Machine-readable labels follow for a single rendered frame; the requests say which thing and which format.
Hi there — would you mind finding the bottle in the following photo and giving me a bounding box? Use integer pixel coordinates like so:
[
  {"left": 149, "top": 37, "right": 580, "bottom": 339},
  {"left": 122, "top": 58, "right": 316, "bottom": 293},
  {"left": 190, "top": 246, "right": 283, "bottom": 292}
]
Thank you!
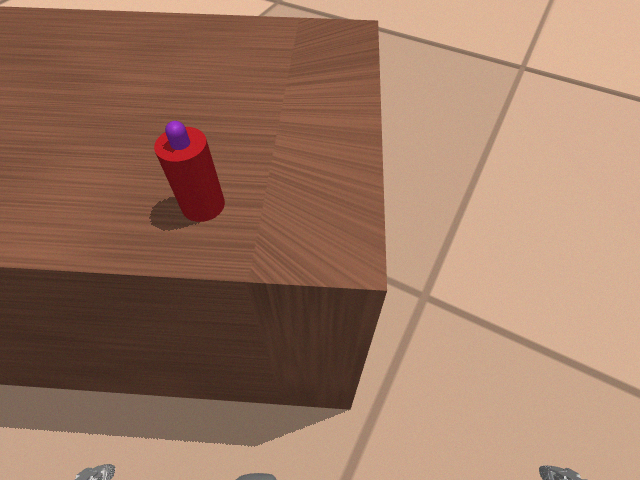
[{"left": 154, "top": 121, "right": 225, "bottom": 222}]

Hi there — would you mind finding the left robot hand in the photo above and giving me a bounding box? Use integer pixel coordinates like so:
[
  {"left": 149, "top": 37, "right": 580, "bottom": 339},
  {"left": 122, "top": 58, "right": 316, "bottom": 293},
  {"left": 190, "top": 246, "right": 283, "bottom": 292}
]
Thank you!
[{"left": 75, "top": 464, "right": 115, "bottom": 480}]

